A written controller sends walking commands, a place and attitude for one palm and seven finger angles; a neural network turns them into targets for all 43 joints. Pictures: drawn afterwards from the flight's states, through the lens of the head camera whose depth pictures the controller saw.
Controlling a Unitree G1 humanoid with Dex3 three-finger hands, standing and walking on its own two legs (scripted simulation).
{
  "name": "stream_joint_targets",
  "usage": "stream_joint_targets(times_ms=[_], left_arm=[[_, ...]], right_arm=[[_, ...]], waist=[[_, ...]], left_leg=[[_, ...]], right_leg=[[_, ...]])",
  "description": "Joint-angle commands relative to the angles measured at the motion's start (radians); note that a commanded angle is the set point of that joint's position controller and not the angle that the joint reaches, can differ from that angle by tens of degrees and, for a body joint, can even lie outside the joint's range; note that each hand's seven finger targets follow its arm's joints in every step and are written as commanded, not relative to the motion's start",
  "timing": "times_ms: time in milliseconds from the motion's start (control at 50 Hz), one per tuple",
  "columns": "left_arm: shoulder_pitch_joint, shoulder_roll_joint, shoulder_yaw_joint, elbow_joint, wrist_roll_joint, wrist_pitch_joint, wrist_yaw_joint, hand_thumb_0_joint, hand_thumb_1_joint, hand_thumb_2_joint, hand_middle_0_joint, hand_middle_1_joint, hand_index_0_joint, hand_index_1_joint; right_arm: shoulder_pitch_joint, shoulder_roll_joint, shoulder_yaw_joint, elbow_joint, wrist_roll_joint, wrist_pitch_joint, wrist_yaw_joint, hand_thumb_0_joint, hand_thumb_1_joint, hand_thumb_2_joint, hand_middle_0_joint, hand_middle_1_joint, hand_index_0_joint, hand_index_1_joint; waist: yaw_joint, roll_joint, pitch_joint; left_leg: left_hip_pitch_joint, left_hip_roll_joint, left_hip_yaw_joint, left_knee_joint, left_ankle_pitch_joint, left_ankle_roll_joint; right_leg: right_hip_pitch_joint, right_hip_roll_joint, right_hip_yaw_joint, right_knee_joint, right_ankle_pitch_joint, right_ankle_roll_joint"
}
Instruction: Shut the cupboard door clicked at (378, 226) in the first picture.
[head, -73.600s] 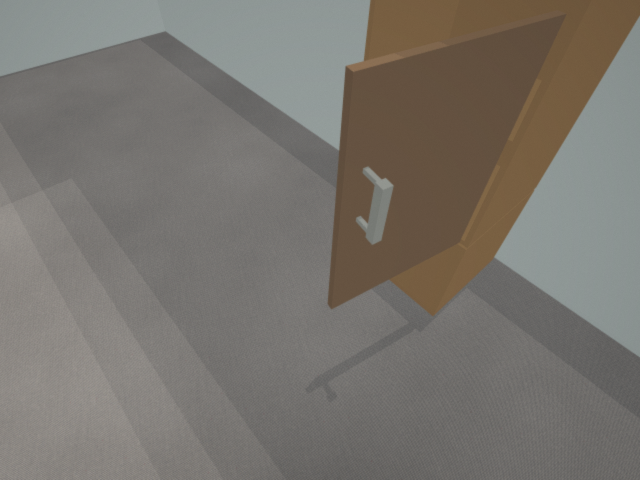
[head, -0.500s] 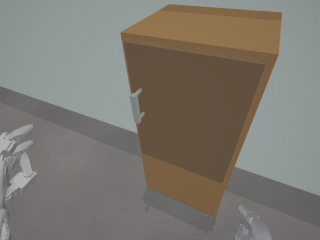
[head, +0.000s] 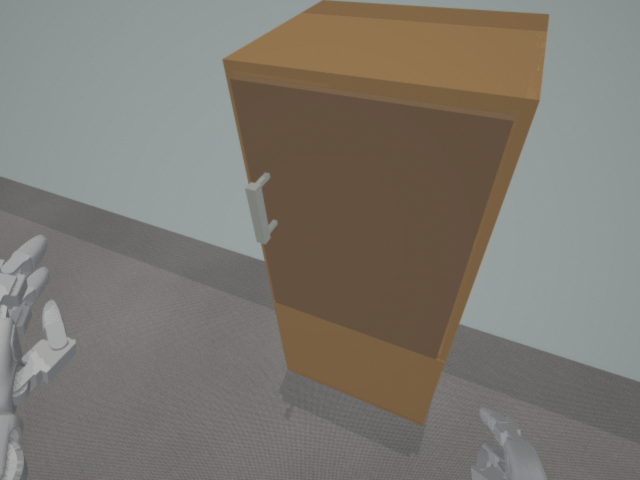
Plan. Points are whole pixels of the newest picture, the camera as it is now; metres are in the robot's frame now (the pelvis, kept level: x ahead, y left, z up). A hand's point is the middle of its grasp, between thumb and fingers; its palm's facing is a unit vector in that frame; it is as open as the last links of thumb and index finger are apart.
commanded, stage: step back with the hand held close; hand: left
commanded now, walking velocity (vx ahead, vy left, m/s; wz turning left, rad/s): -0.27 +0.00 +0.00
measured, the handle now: (264, 208) +0.59 +0.18 +0.01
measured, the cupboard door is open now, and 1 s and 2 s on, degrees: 0 0 0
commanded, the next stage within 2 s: stop stepping back and stand still in 1.26 s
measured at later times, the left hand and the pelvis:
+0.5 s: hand (36, 378) +0.16 +0.28 +0.15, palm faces +0.39 -0.78 -0.48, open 7.4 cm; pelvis -0.04 +0.02 -0.01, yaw -1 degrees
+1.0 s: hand out of the picture +0.07 +0.29 +0.16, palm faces +0.51 -0.76 -0.40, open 7.4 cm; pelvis -0.11 +0.02 -0.02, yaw +4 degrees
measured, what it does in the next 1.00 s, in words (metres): walks backwards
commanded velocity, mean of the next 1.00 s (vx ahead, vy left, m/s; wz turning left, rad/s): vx -0.31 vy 0.00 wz -0.03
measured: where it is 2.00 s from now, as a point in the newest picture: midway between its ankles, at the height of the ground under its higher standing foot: outside the picture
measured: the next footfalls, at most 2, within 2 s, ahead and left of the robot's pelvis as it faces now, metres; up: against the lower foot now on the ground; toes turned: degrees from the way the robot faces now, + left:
left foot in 1.02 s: -0.03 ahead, +0.14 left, +0.00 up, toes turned +5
right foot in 1.22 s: -0.24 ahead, -0.10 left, +0.00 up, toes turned +2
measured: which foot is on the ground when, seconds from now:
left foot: down 0.00-0.86, up 0.88-1.00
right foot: down 0.00-1.00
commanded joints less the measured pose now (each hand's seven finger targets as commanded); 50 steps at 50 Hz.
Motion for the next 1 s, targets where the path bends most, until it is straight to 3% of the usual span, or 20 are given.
stream_joint_targets(times_ms=[0, 60, 140, 180, 240, 320, 440, 480, 560, 580, 700, 760, 780, 800, 820, 840, 880, 940, 960, 980], left_arm=[[-0.058, 0.203, 0.123, -0.184, 0.005, -0.106, 0.025, 0.0, 0.9, 0.9, -0.2, -0.3, -0.2, -0.3], [-0.016, 0.209, 0.126, -0.223, 0.005, -0.124, 0.036, 0.0, 0.9, 0.9, -0.2, -0.3, -0.2, -0.3], [0.021, 0.252, 0.169, -0.285, 0.003, -0.128, 0.05, 0.0, 0.9, 0.9, -0.2, -0.3, -0.2, -0.3], [0.034, 0.286, 0.203, -0.304, 0.001, -0.127, 0.053, 0.0, 0.9, 0.9, -0.2, -0.3, -0.2, -0.3], [0.064, 0.269, 0.197, -0.295, -0.002, -0.124, 0.055, 0.0, 0.9, 0.9, -0.2, -0.3, -0.2, -0.3], [0.096, 0.254, 0.188, -0.271, -0.003, -0.124, 0.054, 0.0, 0.9, 0.9, -0.2, -0.3, -0.2, -0.3], [0.069, 0.244, 0.179, -0.249, 0.011, -0.138, 0.061, 0.0, 0.9, 0.9, -0.2, -0.3, -0.2, -0.3], [0.035, 0.272, 0.199, -0.286, 0.023, -0.152, 0.066, 0.0, 0.9, 0.9, -0.2, -0.3, -0.2, -0.3], [-0.013, 0.252, 0.184, -0.335, 0.049, -0.18, 0.075, 0.0, 0.9, 0.9, -0.2, -0.3, -0.2, -0.3], [-0.029, 0.283, 0.212, -0.356, 0.055, -0.187, 0.077, 0.0, 0.9, 0.9, -0.2, -0.3, -0.2, -0.3], [0.002, 0.251, 0.215, -0.343, 0.064, -0.213, 0.071, 0.0, 0.9, 0.9, -0.2, -0.3, -0.2, -0.3], [0.011, 0.244, 0.211, -0.321, 0.062, -0.22, 0.071, 0.0, 0.9, 0.9, -0.2, -0.3, -0.2, -0.3], [0.015, 0.271, 0.233, -0.304, 0.059, -0.218, 0.074, 0.0, 0.9, 0.9, -0.2, -0.3, -0.2, -0.3], [0.005, 0.241, 0.188, -0.295, 0.051, -0.216, 0.077, 0.0, 0.9, 0.9, -0.2, -0.3, -0.2, -0.3], [-0.013, 0.256, 0.185, -0.295, 0.047, -0.209, 0.087, 0.0, 0.9, 0.9, -0.2, -0.3, -0.2, -0.3], [-0.023, 0.246, 0.165, -0.288, 0.043, -0.204, 0.094, 0.0, 0.9, 0.9, -0.2, -0.3, -0.2, -0.3], [-0.045, 0.274, 0.183, -0.295, 0.047, -0.201, 0.104, 0.0, 0.9, 0.9, -0.2, -0.3, -0.2, -0.3], [-0.024, 0.277, 0.186, -0.308, 0.048, -0.199, 0.102, 0.0, 0.9, 0.9, -0.2, -0.3, -0.2, -0.3], [-0.031, 0.284, 0.187, -0.343, 0.045, -0.204, 0.102, 0.0, 0.9, 0.9, -0.2, -0.3, -0.2, -0.3], [-0.04, 0.3, 0.202, -0.379, 0.045, -0.214, 0.102, 0.0, 0.9, 0.9, -0.2, -0.3, -0.2, -0.3]], right_arm=[[-0.132, -0.101, -0.054, -0.165, -0.006, -0.016, -0.009, 0.0, -0.9, -0.9, 0.2, 0.3, 0.2, 0.3], [-0.121, -0.107, -0.063, -0.171, -0.007, 0.0, -0.016, 0.0, -0.9, -0.9, 0.2, 0.3, 0.2, 0.3], [-0.119, -0.118, -0.071, -0.195, -0.005, 0.025, -0.032, 0.0, -0.9, -0.9, 0.2, 0.3, 0.2, 0.3], [-0.122, -0.125, -0.076, -0.207, -0.006, 0.037, -0.037, 0.0, -0.9, -0.9, 0.2, 0.3, 0.2, 0.3], [-0.106, -0.121, -0.077, -0.223, -0.003, 0.055, -0.039, 0.0, -0.9, -0.9, 0.2, 0.3, 0.2, 0.3], [-0.099, -0.125, -0.082, -0.229, -0.002, 0.064, -0.037, 0.0, -0.9, -0.9, 0.2, 0.3, 0.2, 0.3], [-0.099, -0.13, -0.076, -0.224, -0.006, 0.053, -0.04, 0.0, -0.9, -0.9, 0.2, 0.3, 0.2, 0.3], [-0.102, -0.139, -0.078, -0.225, -0.01, 0.045, -0.042, 0.0, -0.9, -0.9, 0.2, 0.3, 0.2, 0.3], [-0.088, -0.141, -0.074, -0.226, -0.018, 0.019, -0.043, 0.0, -0.9, -0.9, 0.2, 0.3, 0.2, 0.3], [-0.092, -0.148, -0.077, -0.221, -0.023, 0.011, -0.047, 0.0, -0.9, -0.9, 0.2, 0.3, 0.2, 0.3], [-0.067, -0.136, -0.081, -0.208, -0.027, -0.025, -0.04, 0.0, -0.9, -0.9, 0.2, 0.3, 0.2, 0.3], [-0.053, -0.134, -0.091, -0.201, -0.024, -0.024, -0.026, 0.0, -0.9, -0.9, 0.2, 0.3, 0.2, 0.3], [-0.045, -0.134, -0.097, -0.193, -0.032, -0.023, -0.023, 0.0, -0.9, -0.9, 0.2, 0.3, 0.2, 0.3], [-0.041, -0.106, -0.089, -0.183, -0.03, -0.019, -0.014, 0.0, -0.9, -0.9, 0.2, 0.3, 0.2, 0.3], [-0.038, -0.096, -0.09, -0.167, -0.031, -0.014, -0.005, 0.0, -0.9, -0.9, 0.2, 0.3, 0.2, 0.3], [-0.048, -0.09, -0.091, -0.158, -0.028, -0.009, 0.001, 0.0, -0.9, -0.9, 0.2, 0.3, 0.2, 0.3], [-0.059, -0.09, -0.087, -0.156, -0.032, -0.005, 0.0, 0.0, -0.9, -0.9, 0.2, 0.3, 0.2, 0.3], [-0.063, -0.076, -0.067, -0.146, -0.029, 0.012, -0.015, 0.0, -0.9, -0.9, 0.2, 0.3, 0.2, 0.3], [-0.064, -0.086, -0.068, -0.143, -0.025, 0.013, -0.02, 0.0, -0.9, -0.9, 0.2, 0.3, 0.2, 0.3], [-0.086, -0.113, -0.077, -0.149, -0.029, 0.007, -0.032, 0.0, -0.9, -0.9, 0.2, 0.3, 0.2, 0.3]], waist=[[-0.033, -0.092, -0.049], [-0.038, -0.052, -0.117], [-0.038, -0.018, -0.198], [-0.034, -0.011, -0.218], [-0.039, -0.03, -0.211], [-0.042, -0.04, -0.193], [-0.045, -0.039, -0.102], [-0.047, -0.013, -0.088], [-0.052, 0.044, -0.061], [-0.048, 0.068, -0.065], [-0.049, 0.1, -0.088], [-0.054, -0.022, -0.067], [-0.052, -0.088, -0.056], [-0.059, -0.166, -0.041], [-0.058, -0.243, -0.042], [-0.056, -0.275, -0.06], [-0.059, -0.253, -0.074], [-0.057, -0.196, -0.066], [-0.065, -0.105, -0.059], [-0.057, 0.054, -0.044]], left_leg=[[-0.048, 0.047, -0.085, 0.037, 0.09, 0.009], [-0.05, 0.061, -0.087, 0.048, 0.166, 0.004], [-0.055, 0.094, -0.111, 0.032, 0.398, 0.0], [-0.06, 0.104, -0.116, 0.029, 0.476, -0.001], [-0.099, 0.122, -0.127, 0.023, 0.504, -0.003], [-0.163, 0.138, -0.138, -0.005, 0.397, 0.002], [-0.379, 0.149, -0.176, -0.088, -0.055, 0.033], [-0.445, 0.142, -0.184, -0.104, -0.222, 0.045], [-0.563, 0.156, -0.22, -0.143, -0.409, 0.064], [-0.584, 0.168, -0.238, -0.169, -0.427, 0.069], [-0.66, 0.186, -0.251, -0.167, -0.459, 0.078], [-0.628, 0.124, -0.184, -0.002, -0.43, 0.052], [-0.558, 0.095, -0.157, 0.089, -0.378, 0.028], [-0.469, 0.058, -0.122, 0.2, -0.292, -0.006], [-0.374, 0.028, -0.081, 0.324, -0.212, -0.032], [-0.32, 0.022, -0.076, 0.44, -0.2, -0.041], [-0.311, 0.025, -0.076, 0.477, -0.207, -0.035], [-0.21, 0.034, -0.055, 0.193, -0.13, -0.031], [-0.183, 0.03, -0.05, 0.056, -0.08, -0.026], [-0.272, 0.115, -0.159, -0.069, -0.07, 0.009]], right_leg=[[-0.148, -0.164, 0.179, -0.107, 0.132, -0.023], [-0.13, -0.171, 0.162, -0.04, 0.206, -0.031], [-0.064, -0.125, 0.116, 0.082, 0.391, -0.008], [-0.053, -0.105, 0.104, 0.119, 0.434, 0.001], [-0.048, -0.092, 0.102, 0.151, 0.425, 0.005], [-0.055, -0.085, 0.111, 0.152, 0.347, 0.011], [-0.043, -0.072, 0.141, 0.123, 0.094, 0.018], [-0.028, -0.072, 0.158, 0.107, 0.018, 0.017], [0.006, -0.044, 0.145, 0.147, -0.112, 0.019], [0.029, -0.025, 0.133, 0.175, -0.098, 0.024], [0.112, 0.016, 0.135, 0.272, 0.022, 0.025], [-0.012, -0.061, 0.28, 0.151, -0.075, -0.014], [-0.123, -0.122, 0.366, 0.053, -0.158, -0.042], [-0.246, -0.209, 0.45, -0.049, -0.237, -0.08], [-0.347, -0.288, 0.505, -0.132, -0.276, -0.116], [-0.388, -0.332, 0.504, -0.169, -0.268, -0.144], [-0.372, -0.327, 0.449, -0.156, -0.145, -0.147], [-0.377, -0.217, 0.264, -0.037, -0.023, -0.073], [-0.383, -0.164, 0.219, 0.021, -0.029, -0.037], [-0.333, -0.078, 0.165, 0.136, -0.043, 0.001]])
